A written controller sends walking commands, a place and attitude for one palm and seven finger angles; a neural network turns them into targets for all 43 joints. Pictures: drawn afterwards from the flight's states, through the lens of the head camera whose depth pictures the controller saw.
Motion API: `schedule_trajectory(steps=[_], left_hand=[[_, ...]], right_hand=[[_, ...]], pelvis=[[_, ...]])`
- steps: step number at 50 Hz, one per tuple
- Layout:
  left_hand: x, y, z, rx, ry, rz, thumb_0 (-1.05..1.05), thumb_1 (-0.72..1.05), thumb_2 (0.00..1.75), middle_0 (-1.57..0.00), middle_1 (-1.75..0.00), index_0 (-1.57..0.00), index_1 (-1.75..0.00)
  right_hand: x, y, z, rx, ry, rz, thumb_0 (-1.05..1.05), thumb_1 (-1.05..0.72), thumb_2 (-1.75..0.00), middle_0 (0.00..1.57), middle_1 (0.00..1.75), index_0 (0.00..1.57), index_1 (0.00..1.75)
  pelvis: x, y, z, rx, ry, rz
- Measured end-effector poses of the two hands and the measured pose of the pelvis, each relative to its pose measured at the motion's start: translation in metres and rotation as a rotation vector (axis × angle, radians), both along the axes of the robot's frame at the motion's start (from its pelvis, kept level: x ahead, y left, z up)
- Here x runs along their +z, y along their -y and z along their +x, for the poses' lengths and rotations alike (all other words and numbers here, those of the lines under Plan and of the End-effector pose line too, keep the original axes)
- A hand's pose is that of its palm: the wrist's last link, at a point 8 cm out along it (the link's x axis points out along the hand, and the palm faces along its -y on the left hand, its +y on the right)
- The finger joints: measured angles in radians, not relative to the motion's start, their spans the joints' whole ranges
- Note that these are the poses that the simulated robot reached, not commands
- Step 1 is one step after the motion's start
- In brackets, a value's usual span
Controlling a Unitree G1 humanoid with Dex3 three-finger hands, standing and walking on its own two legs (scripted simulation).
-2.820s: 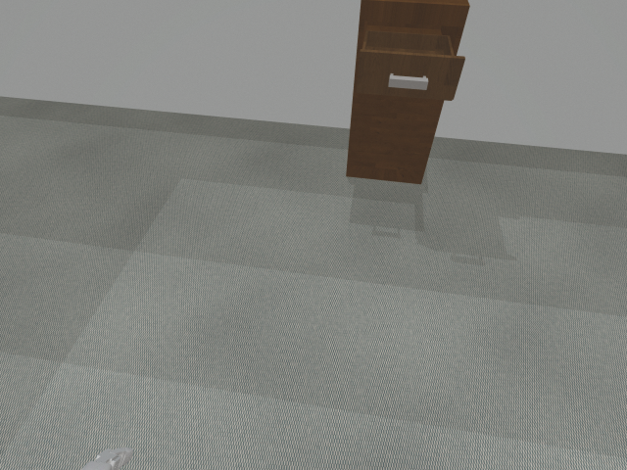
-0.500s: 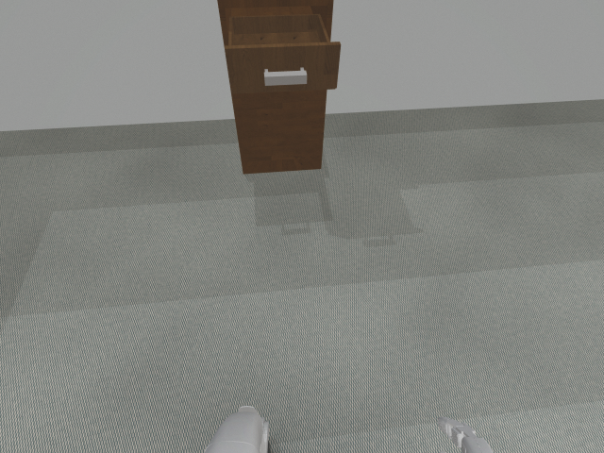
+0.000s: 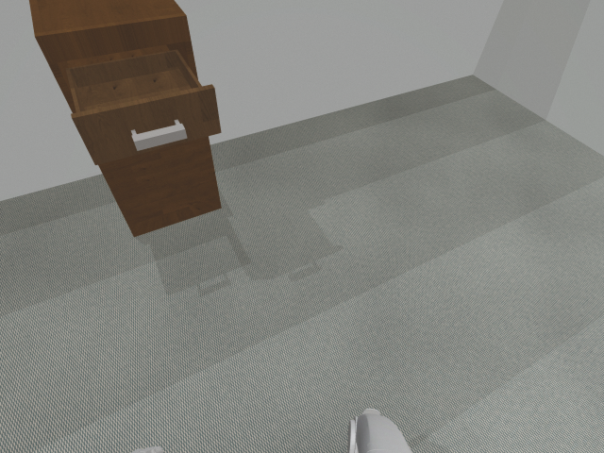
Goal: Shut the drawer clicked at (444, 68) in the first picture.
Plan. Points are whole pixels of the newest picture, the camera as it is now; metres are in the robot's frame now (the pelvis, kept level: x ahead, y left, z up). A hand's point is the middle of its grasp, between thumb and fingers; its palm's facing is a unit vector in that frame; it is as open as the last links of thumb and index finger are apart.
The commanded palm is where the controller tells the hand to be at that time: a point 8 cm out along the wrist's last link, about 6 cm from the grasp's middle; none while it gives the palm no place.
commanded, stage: walk to a spot facing it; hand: left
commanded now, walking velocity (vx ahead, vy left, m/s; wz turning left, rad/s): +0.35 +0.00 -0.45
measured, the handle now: (158, 132) +0.85 +0.38 -0.10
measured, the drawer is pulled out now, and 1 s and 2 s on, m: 0.28 0.28 0.28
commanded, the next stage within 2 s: turn to face it in 0.66 s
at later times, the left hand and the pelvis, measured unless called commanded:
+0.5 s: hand (231, 363) +0.29 +0.12 -0.16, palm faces -0.11 -0.96 -0.26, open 7.2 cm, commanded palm none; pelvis +0.21 -0.07 +0.00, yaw -9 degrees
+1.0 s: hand (232, 302) +0.42 +0.14 -0.18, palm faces -0.06 -0.99 -0.16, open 7.4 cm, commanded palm none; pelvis +0.37 -0.03 +0.00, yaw -7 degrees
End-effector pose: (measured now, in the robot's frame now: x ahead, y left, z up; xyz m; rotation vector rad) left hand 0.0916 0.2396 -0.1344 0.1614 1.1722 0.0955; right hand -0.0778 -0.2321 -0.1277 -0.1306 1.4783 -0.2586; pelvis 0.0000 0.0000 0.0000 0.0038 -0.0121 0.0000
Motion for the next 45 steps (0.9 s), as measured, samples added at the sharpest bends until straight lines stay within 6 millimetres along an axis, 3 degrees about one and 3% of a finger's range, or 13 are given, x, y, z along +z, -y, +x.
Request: schedule_trajectory(steps=[7,10,12,14,17,21,25,30,35,38,40,42,45], left_hand=[[-0.009,0.056,0.117,-0.163,0.024,-0.032,0.01,0.91,0.9,-0.19,-0.3,-0.19,-0.3],[-0.016,0.083,0.166,-0.209,0.077,-0.035,0.01,0.91,0.9,-0.19,-0.3,-0.19,-0.3],[-0.019,0.095,0.187,-0.204,0.115,-0.032,0.01,0.91,0.9,-0.2,-0.3,-0.19,-0.3],[-0.016,0.101,0.195,-0.186,0.113,-0.027,0.01,0.91,0.9,-0.2,-0.3,-0.2,-0.3],[-0.008,0.099,0.194,-0.15,0.072,-0.005,0.0,0.91,0.9,-0.2,-0.3,-0.2,-0.3],[0.006,0.079,0.199,-0.123,0.045,0.071,-0.03,0.94,0.9,-0.2,-0.3,-0.2,-0.3],[0.008,0.068,0.194,-0.096,-0.02,0.089,-0.02,0.93,0.9,-0.2,-0.3,-0.2,-0.3],[-0.003,0.065,0.18,-0.043,-0.126,0.058,0.0,0.92,0.9,-0.2,-0.3,-0.19,-0.3],[-0.018,0.067,0.165,0.008,-0.275,0.001,0.0,0.91,0.9,-0.2,-0.3,-0.19,-0.3],[-0.029,0.064,0.165,0.024,-0.368,-0.031,0.0,0.91,0.9,-0.2,-0.3,-0.2,-0.3],[-0.034,0.06,0.175,0.013,-0.412,-0.043,0.01,0.91,0.9,-0.2,-0.3,-0.2,-0.3],[-0.034,0.055,0.195,-0.01,-0.411,-0.04,0.01,0.91,0.9,-0.2,-0.3,-0.2,-0.3],[-0.03,0.049,0.241,-0.028,-0.343,-0.03,0.01,0.91,0.9,-0.2,-0.3,-0.2,-0.3]], right_hand=[[-0.007,-0.02,-0.007,-0.145,-0.148,0.08,0.0,-0.91,-0.9,0.2,0.3,0.2,0.3],[-0.018,-0.02,0.006,-0.192,-0.199,0.121,0.0,-0.91,-0.9,0.2,0.3,0.2,0.3],[-0.026,-0.013,0.027,-0.208,-0.205,0.141,0.0,-0.91,-0.9,0.2,0.3,0.2,0.3],[-0.03,0.0,0.062,-0.204,-0.157,0.136,0.01,-0.91,-0.9,0.2,0.3,0.2,0.3],[-0.032,0.026,0.132,-0.173,-0.016,0.104,0.01,-0.91,-0.9,0.2,0.3,0.2,0.3],[-0.025,0.054,0.23,-0.119,0.189,0.066,0.01,-0.91,-0.9,0.2,0.3,0.2,0.3],[-0.014,0.076,0.303,-0.072,0.307,0.027,0.01,-0.93,-0.9,0.19,0.3,0.2,0.3],[-0.003,0.081,0.379,-0.001,0.365,0.008,0.0,-0.93,-0.9,0.19,0.3,0.19,0.29],[0.002,0.067,0.45,0.068,0.382,0.001,0.0,-0.92,-0.9,0.19,0.3,0.19,0.3],[-0.002,0.053,0.488,0.09,0.41,-0.016,0.0,-0.92,-0.9,0.19,0.3,0.19,0.3],[-0.004,0.044,0.499,0.078,0.424,-0.024,0.0,-0.91,-0.9,0.19,0.3,0.2,0.3],[-0.004,0.035,0.497,0.047,0.409,-0.02,0.0,-0.91,-0.9,0.19,0.3,0.2,0.3],[-0.004,0.028,0.483,-0.02,0.353,-0.029,-0.01,-0.94,-0.9,0.2,0.3,0.2,0.3]], pelvis=[[-0.011,0.02,0.064,-0.069,-0.013,0.001],[-0.023,0.038,0.098,-0.093,-0.014,0.002],[-0.029,0.05,0.115,-0.111,-0.005,0.005],[-0.026,0.057,0.13,-0.119,0.012,0.005],[-0.015,0.064,0.151,-0.137,0.019,0.003],[-0.005,0.069,0.178,-0.151,0.012,0.0],[-0.002,0.069,0.208,-0.158,0.008,-0.009],[-0.002,0.065,0.248,-0.157,0.007,-0.023],[-0.007,0.053,0.293,-0.152,0.006,-0.037],[-0.017,0.042,0.322,-0.162,0.01,-0.042],[-0.02,0.035,0.336,-0.179,0.024,-0.032],[-0.018,0.031,0.348,-0.19,0.037,-0.026],[-0.01,0.026,0.361,-0.17,0.037,-0.023]])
